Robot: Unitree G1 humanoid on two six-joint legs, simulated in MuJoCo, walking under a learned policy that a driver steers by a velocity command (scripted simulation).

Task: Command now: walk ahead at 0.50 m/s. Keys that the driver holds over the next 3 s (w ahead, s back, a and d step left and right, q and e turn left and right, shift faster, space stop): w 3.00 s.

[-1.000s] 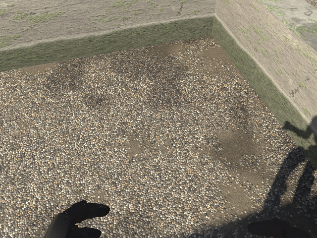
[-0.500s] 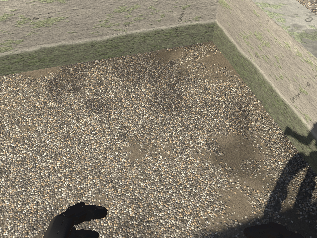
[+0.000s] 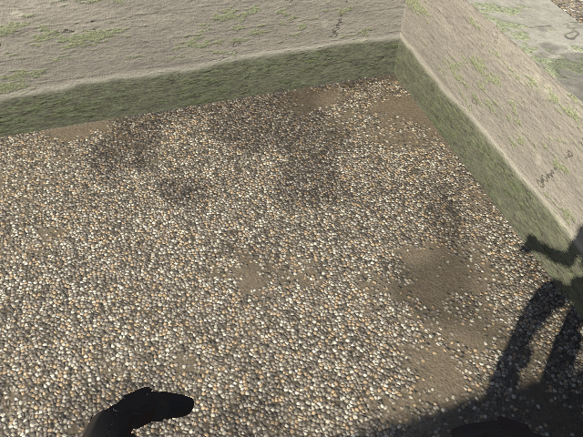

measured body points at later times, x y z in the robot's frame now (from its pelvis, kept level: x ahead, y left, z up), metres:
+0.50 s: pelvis +0.00 +0.00 +0.00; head +0.00 +0.01 +0.45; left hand +0.23 +0.21 -0.05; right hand +0.21 -0.20 -0.06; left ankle -0.07 +0.10 -0.74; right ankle +0.03 -0.16 -0.74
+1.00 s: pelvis +0.00 +0.01 +0.00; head +0.00 +0.01 +0.45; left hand +0.22 +0.22 -0.05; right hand +0.20 -0.20 -0.06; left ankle -0.07 +0.10 -0.74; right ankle +0.03 -0.16 -0.74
